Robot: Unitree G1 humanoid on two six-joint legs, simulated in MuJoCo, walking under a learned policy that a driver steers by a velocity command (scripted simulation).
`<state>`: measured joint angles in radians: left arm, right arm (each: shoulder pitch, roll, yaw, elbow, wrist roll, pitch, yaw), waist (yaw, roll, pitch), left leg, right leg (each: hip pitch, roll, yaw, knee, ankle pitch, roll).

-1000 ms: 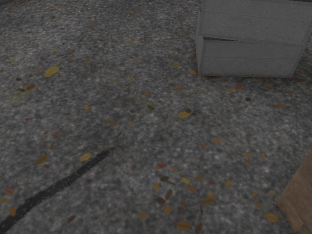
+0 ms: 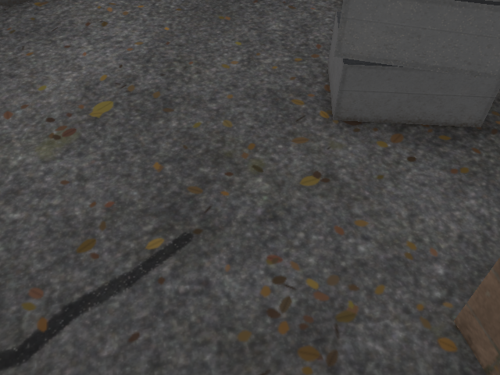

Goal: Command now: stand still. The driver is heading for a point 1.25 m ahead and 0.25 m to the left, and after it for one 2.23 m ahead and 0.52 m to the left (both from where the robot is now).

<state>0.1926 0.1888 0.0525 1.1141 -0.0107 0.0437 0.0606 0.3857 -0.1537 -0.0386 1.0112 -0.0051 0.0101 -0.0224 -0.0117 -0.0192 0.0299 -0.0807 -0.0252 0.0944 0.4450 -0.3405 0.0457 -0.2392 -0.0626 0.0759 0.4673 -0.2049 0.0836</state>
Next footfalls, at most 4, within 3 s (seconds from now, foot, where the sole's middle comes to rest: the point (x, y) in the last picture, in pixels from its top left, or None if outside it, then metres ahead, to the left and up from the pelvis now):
0.68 right None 0.19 -0.16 -0.77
1.22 left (229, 370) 0.54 0.07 -0.77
1.78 right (308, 270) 0.84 -0.17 -0.77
2.34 left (212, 213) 1.07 0.14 -0.77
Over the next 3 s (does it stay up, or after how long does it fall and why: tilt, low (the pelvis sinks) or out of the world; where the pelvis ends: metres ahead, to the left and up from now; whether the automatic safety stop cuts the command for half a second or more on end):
stays up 1.25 0.10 0.00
